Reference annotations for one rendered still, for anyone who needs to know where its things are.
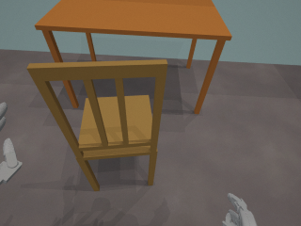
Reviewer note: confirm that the table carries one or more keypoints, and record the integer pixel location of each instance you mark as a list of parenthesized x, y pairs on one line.
[(185, 19)]

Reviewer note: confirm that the right robot hand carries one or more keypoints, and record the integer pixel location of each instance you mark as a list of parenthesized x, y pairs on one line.
[(244, 218)]

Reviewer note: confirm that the chair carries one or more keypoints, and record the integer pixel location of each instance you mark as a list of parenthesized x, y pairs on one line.
[(112, 127)]

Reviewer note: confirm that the left robot hand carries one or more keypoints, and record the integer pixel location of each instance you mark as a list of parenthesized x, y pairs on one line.
[(11, 165)]

